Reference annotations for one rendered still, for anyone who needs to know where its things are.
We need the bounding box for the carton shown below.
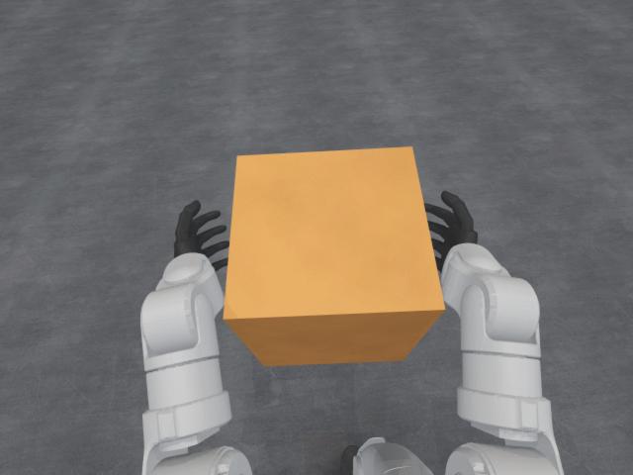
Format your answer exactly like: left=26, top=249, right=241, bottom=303
left=224, top=146, right=445, bottom=366

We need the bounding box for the right robot thigh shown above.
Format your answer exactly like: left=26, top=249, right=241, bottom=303
left=353, top=442, right=433, bottom=475

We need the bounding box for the right robot shin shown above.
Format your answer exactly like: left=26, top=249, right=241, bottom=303
left=353, top=437, right=385, bottom=475

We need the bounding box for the robot right hand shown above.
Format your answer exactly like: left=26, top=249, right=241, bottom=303
left=424, top=191, right=478, bottom=273

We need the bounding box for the right robot upper arm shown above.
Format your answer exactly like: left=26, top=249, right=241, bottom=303
left=445, top=442, right=559, bottom=475

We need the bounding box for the right robot forearm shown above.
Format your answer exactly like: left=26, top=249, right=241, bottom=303
left=441, top=243, right=564, bottom=475

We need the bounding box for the left robot upper arm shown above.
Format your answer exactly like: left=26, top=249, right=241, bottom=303
left=150, top=446, right=252, bottom=475

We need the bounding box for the robot left hand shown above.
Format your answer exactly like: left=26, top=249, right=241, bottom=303
left=174, top=200, right=229, bottom=271

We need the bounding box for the left robot forearm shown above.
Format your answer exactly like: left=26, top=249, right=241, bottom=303
left=140, top=252, right=231, bottom=475

